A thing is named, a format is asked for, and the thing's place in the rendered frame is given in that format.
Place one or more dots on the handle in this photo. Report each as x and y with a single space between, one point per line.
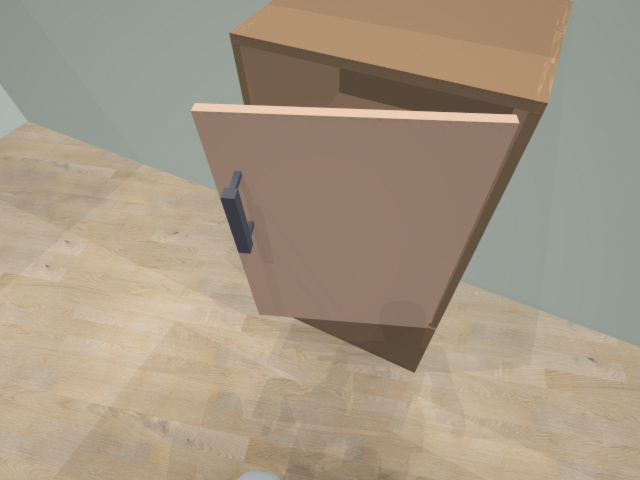
232 204

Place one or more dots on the cupboard door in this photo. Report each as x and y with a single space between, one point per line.
360 215

